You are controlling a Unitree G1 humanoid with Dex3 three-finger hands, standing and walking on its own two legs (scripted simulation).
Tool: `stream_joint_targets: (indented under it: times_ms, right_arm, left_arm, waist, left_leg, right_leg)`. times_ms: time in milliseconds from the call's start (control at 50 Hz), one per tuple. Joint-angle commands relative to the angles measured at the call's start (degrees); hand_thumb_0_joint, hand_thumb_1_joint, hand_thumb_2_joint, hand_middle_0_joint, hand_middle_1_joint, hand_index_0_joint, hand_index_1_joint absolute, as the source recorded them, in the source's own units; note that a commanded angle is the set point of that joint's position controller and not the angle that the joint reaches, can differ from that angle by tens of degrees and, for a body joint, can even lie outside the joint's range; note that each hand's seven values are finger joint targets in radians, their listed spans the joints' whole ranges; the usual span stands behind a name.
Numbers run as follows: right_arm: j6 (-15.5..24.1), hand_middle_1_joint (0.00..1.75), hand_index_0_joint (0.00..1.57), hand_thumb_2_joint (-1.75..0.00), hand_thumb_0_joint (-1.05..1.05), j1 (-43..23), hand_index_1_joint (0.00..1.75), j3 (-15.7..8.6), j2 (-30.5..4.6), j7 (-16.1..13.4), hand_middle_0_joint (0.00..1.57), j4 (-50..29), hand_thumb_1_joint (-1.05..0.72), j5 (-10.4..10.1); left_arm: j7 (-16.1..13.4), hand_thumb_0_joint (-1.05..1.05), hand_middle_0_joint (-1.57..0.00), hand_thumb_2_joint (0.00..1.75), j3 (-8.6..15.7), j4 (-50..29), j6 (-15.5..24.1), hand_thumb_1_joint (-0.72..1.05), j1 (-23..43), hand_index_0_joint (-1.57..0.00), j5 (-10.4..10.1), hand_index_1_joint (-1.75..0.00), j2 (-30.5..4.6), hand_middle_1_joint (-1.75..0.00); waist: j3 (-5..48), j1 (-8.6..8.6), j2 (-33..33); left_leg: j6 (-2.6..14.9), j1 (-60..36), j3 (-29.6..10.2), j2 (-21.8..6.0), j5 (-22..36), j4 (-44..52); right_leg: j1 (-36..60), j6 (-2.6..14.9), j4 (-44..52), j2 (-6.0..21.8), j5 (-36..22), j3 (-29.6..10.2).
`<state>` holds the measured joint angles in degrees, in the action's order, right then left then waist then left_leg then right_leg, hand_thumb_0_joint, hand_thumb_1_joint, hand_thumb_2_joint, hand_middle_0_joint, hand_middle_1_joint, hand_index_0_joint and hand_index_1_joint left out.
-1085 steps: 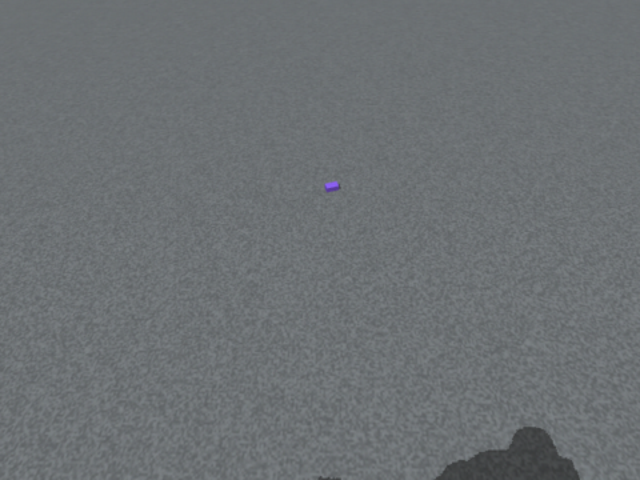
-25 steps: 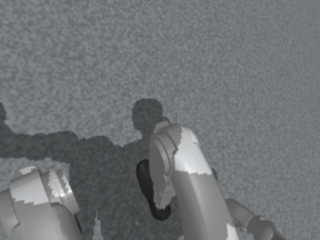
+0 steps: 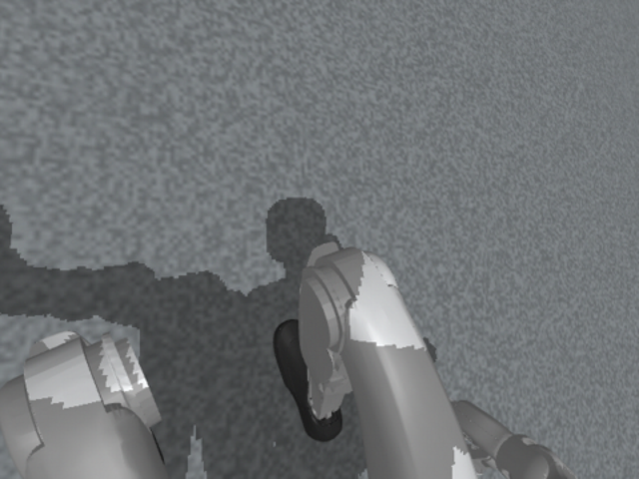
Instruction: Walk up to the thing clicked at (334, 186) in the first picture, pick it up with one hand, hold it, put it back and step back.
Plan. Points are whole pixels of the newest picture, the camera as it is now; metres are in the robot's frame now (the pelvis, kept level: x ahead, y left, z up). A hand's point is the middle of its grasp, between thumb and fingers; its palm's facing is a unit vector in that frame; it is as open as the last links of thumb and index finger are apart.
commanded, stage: settle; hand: left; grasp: from above
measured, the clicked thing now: out of the picture +0.44 +0.36 -0.28
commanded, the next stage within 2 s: go down in 0.58 s
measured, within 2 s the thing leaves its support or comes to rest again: neither
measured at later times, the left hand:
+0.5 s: hand out of the picture +0.41 +0.36 -0.16, palm faces -0.45 -0.09 -0.89, open 5.0 cm
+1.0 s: hand out of the picture +0.41 +0.36 -0.07, palm faces -0.42 -0.05 -0.91, open 6.9 cm
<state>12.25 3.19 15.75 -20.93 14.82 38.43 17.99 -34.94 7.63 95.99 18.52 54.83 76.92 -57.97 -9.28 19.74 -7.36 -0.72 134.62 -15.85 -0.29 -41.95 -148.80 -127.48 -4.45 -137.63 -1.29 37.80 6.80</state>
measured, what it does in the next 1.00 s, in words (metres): rises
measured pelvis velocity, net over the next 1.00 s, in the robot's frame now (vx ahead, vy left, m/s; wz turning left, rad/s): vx -0.01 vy -0.01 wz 0.11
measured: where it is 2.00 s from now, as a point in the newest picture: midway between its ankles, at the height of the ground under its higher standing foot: (239, 447)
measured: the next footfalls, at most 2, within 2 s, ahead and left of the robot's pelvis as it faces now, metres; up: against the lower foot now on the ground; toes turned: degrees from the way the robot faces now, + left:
none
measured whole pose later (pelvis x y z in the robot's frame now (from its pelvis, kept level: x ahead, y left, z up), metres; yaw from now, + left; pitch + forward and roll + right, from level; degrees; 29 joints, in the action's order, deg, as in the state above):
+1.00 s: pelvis -0.01 -0.01 +0.06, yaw +6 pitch +33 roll -10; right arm -0.1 10.7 1.7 -17.2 8.9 39.3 6.3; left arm -12.6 5.5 66.6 16.5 48.1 71.1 -44.7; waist 3.5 10.9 1.9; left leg -0.3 130.9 -8.8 0.5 -37.3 -134.5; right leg -125.2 -3.5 -128.5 2.0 36.6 2.5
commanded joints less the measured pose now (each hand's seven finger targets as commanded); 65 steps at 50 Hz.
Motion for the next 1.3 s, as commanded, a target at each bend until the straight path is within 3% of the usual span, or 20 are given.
stream_joint_targets:
  times_ms: [0, 60, 100, 160, 180, 220, 260, 320, 380, 400, 440, 680, 760, 840, 900, 980, 1000, 1080, 1160, 1280]
  right_arm:
    - [-0.1, 0.3, 0.2, -0.9, 0.0, 10.2, 0.3, -7.0, -18.4, -0.5, 0.2, 0.4, -0.91, -1.0]
    - [-0.3, 0.3, 0.2, -0.9, 0.0, 9.6, 0.3, -7.7, -17.8, -0.3, 0.2, 0.3, -0.91, -1.1]
    - [-0.6, 0.3, 0.2, -0.9, 0.0, 10.6, 0.3, -8.7, -18.0, -0.3, 0.2, 0.9, -0.91, -1.8]
    - [-1.3, 0.3, 0.2, -0.9, 0.0, 11.1, 0.3, -10.0, -16.0, 0.0, 0.2, 1.4, -0.91, -2.6]
    - [-1.2, 0.3, 0.2, -0.9, 0.0, 11.1, 0.3, -10.3, -15.8, 0.2, 0.2, 1.4, -0.91, -2.8]
    - [-1.5, 0.3, 0.2, -0.9, 0.0, 12.1, 0.3, -11.6, -16.5, 0.2, 0.2, 0.8, -0.91, -3.6]
    - [-2.4, 0.3, 0.2, -0.9, 0.0, 12.1, 0.3, -12.7, -15.8, 0.0, 0.2, 1.0, -0.91, -4.6]
    - [-3.4, 0.3, 0.2, -0.9, 0.0, 13.7, 0.3, -13.6, -15.3, 0.1, 0.2, 1.2, -0.91, -5.7]
    - [-4.8, 0.3, 0.2, -0.91, 0.0, 14.0, 0.3, -14.3, -14.3, -0.5, 0.2, 1.3, -0.92, -7.3]
    - [-5.2, 0.3, 0.2, -0.91, 0.0, 13.1, 0.3, -14.6, -14.8, -0.7, 0.2, -0.5, -0.92, -7.5]
    - [-6.1, 0.3, 0.2, -0.91, 0.0, 14.4, 0.3, -14.6, -13.0, -1.2, 0.2, 1.0, -0.92, -8.3]
    - [-9.6, 0.3, 0.2, -0.91, 0.0, 15.1, 0.3, -15.5, -11.8, -4.5, 0.2, -0.5, -0.92, -9.8]
    - [-10.2, 0.3, 0.2, -0.9, 0.0, 15.9, 0.3, -16.4, -11.6, -5.4, 0.2, -0.5, -0.91, -10.1]
    - [-11.0, 0.3, 0.2, -0.9, 0.0, 16.5, 0.3, -18.2, -11.9, -6.4, 0.2, -0.9, -0.91, -11.0]
    - [-11.5, 0.3, 0.2, -0.91, 0.0, 17.7, 0.3, -19.3, -11.3, -6.8, 0.2, -0.7, -0.92, -11.7]
    - [-12.6, 0.3, 0.2, -0.91, 0.0, 18.1, 0.3, -20.7, -10.5, -7.3, 0.2, -1.3, -0.92, -13.3]
    - [-12.8, 0.3, 0.2, -0.91, 0.0, 18.4, 0.3, -20.8, -9.8, -7.4, 0.2, -1.6, -0.92, -13.6]
    - [-13.8, 0.3, 0.2, -0.9, 0.0, 17.0, 0.3, -20.9, -9.2, -8.6, 0.2, -2.9, -0.92, -14.8]
    - [-14.3, 0.3, 0.2, -0.9, 0.0, 15.8, 0.3, -20.5, -8.3, -10.2, 0.2, -4.1, -0.92, -15.6]
    - [-13.7, 0.3, 0.2, -0.9, 0.0, 14.2, 0.3, -19.3, -6.9, -11.4, 0.2, -3.8, -0.91, -15.7]
  left_arm:
    - [-1.4, 0.0, -1.12, 0.0, 2.7, -8.7, -0.7, 0.72, 12.2, -1.14, -0.8, 0.0, -16.6, -0.01]
    - [-0.6, 0.0, -1.13, 0.0, 2.3, -10.9, -0.6, 0.72, 11.1, -1.14, -2.0, 0.0, -14.3, 0.0]
    - [-0.1, 0.0, -1.11, 0.01, 4.3, -13.4, -0.7, 0.71, 10.4, -1.13, -1.8, 0.0, -16.2, -0.02]
    - [1.5, 0.0, -1.13, 0.0, 2.9, -18.7, -1.3, 0.74, 10.0, -1.15, -3.1, 0.0, -11.6, 0.0]
    - [2.2, 0.0, -1.13, 0.0, 1.9, -17.8, -1.6, 0.73, 10.9, -1.15, -3.4, 0.0, -10.2, 0.0]
    - [3.5, 0.0, -1.11, 0.0, 3.2, -18.6, -2.3, 0.74, 10.2, -1.14, -3.4, 0.0, -11.0, -0.02]
    - [5.4, 0.0, -1.12, 0.0, 2.0, -23.0, -2.5, 0.73, 11.2, -1.14, -4.1, 0.0, -8.7, -0.01]
    - [8.3, 0.0, -1.12, 0.0, -0.3, -22.1, -3.1, 0.76, 11.6, -1.15, -4.5, 0.0, -4.5, -0.03]
    - [11.1, 0.0, -1.13, 0.0, -1.7, -21.4, -3.2, 0.71, 10.5, -1.14, -4.9, 0.0, -3.0, -0.01]
    - [11.6, 0.0, -1.12, 0.0, -0.1, -24.5, -2.8, 0.73, 12.2, -1.14, -4.8, -0.01, -5.1, -0.03]
    - [13.3, 0.0, -1.13, 0.0, -2.2, -24.9, -2.5, 0.72, 13.0, -1.15, -4.8, 0.0, -2.4, -0.01]
    - [15.9, 0.0, -1.14, 0.0, 0.0, -28.5, 0.1, 0.72, 15.2, -1.15, -4.2, 0.0, -5.4, 0.0]
    - [16.3, 0.0, -0.84, 0.28, 0.4, -30.5, 0.1, 0.4, 14.0, -0.84, -4.3, -0.23, -5.4, -0.23]
    - [17.6, 0.0, -0.77, 0.38, 2.2, -36.7, -0.5, 0.24, 14.5, -0.75, -5.4, -0.29, -7.0, -0.27]
    - [19.5, 0.0, -1.01, 0.29, 1.0, -38.0, -1.8, 0.48, 11.2, -0.99, -6.6, -0.24, -3.6, -0.25]
    - [22.8, 0.0, -1.01, 0.21, 0.3, -40.7, -4.3, 0.63, 7.6, -1.05, -9.6, -0.22, -1.6, -0.26]
    - [24.0, 0.0, -0.99, 0.2, -1.1, -41.5, -4.9, 0.61, 6.9, -1.03, -10.4, -0.22, 0.5, -0.26]
    - [28.1, 0.0, -0.73, 0.36, -1.4, -48.0, -6.0, 0.35, 5.4, -0.77, -13.6, -0.36, 0.1, -0.38]
    - [31.1, 0.0, -0.6, 0.48, 0.7, -52.1, -3.9, 0.1, 4.8, -0.6, -14.6, -0.48, -3.1, -0.48]
    - [29.6, 0.0, -0.47, 0.56, 0.5, -50.1, 0.1, -0.01, 3.1, -0.49, -13.9, -0.61, -1.5, -0.63]
  waist:
    - [38.8, 0.95, 30.9]
    - [40.1, 0.44, 31.9]
    - [41.5, -0.4, 32.4]
    - [45.4, -2.1, 34.5]
    - [44.0, -0.84, 33.9]
    - [42.3, -1.22, 32.2]
    - [46.3, -3.25, 34.4]
    - [43.5, -1.84, 31.4]
    - [42.7, -3.0, 28.1]
    - [44.2, -3.26, 27.5]
    - [44.5, -3.49, 26.9]
    - [47.5, -5.51, 25.9]
    - [49.8, -6.28, 27.0]
    - [53.9, -7.66, 27.6]
    - [53.8, -8.16, 26.2]
    - [56.1, -9.68, 25.6]
    - [55.0, -9.13, 24.3]
    - [53.6, -9.99, 22.3]
    - [51.5, -10.52, 19.9]
    - [48.6, -10.56, 19.9]
  left_leg:
    - [0.65, -29.9, 7.8, -1.1, 14.6, 16.5]
    - [0.46, -30.7, 7.9, -0.9, 15.2, 16.9]
    - [0.44, -30.7, 8.2, -0.9, 15.7, 16.9]
    - [0.25, -32.9, 8.9, -0.6, 17.4, 17.6]
    - [0.42, -31.9, 9.1, -0.7, 16.3, 17.4]
    - [0.66, -30.0, 9.0, -0.3, 15.4, 18.0]
    - [0.41, -33.0, 8.7, -0.1, 15.8, 20.5]
    - [0.91, -31.0, 8.8, 0.2, 14.7, 20.9]
    - [1.4, -28.9, 9.3, 0.6, 10.8, 22.1]
    - [1.54, -28.8, 9.3, 0.6, 11.5, 22.2]
    - [1.81, -28.5, 10.4, 0.9, 11.0, 22.0]
    - [2.04, -30.0, 12.1, 1.5, 8.9, 24.8]
    - [1.95, -32.0, 12.6, 1.6, 11.1, 25.7]
    - [1.88, -35.2, 12.5, 1.6, 11.1, 28.2]
    - [1.91, -36.8, 12.4, 1.6, 12.4, 30.1]
    - [2.14, -39.8, 12.2, 1.2, 12.0, 34.3]
    - [2.57, -38.7, 12.6, 1.0, 11.0, 35.1]
    - [3.04, -38.4, 11.9, 0.8, 7.1, 39.0]
    - [3.11, -39.4, 11.6, 0.6, 5.6, 41.8]
    - [2.72, -42.1, 11.3, 0.4, 4.3, 45.7]
  right_leg:
    - [18.0, 5.1, 9.6, -2.3, -14.6, 7.7]
    - [17.7, 5.21, 9.8, -2.2, -15.2, 8.1]
    - [18.1, 5.51, 9.9, -2.1, -15.3, 7.7]
    - [18.1, 5.73, 10.2, -2.0, -16.3, 7.1]
    - [17.1, 5.57, 10.5, -1.9, -15.9, 6.9]
    - [15.4, 5.64, 10.9, -1.6, -14.7, 7.0]
    - [15.0, 5.77, 11.4, -1.2, -14.1, 6.8]
    - [13.5, 5.5, 12.2, -0.9, -13.7, 6.3]
    - [13.1, 5.95, 13.8, -0.6, -10.7, 5.1]
    - [14.0, 5.88, 14.3, -0.6, -11.0, 5.2]
    - [14.5, 6.15, 15.0, -0.6, -10.9, 4.2]
    - [16.0, 6.25, 18.1, 0.1, -7.8, 2.7]
    - [17.1, 6.27, 18.9, 0.4, -9.5, 2.4]
    - [18.2, 6.64, 20.4, 0.7, -9.4, 1.9]
    - [19.3, 6.61, 21.8, 1.0, -10.6, 1.5]
    - [21.8, 6.51, 24.2, 1.2, -11.2, 0.8]
    - [23.5, 6.18, 25.6, 1.0, -10.9, 0.5]
    - [25.7, 6.14, 28.8, 0.9, -8.0, -0.3]
    - [27.6, 5.99, 31.7, 1.0, -6.7, -1.0]
    - [28.2, 5.73, 34.0, 1.0, -5.8, -1.1]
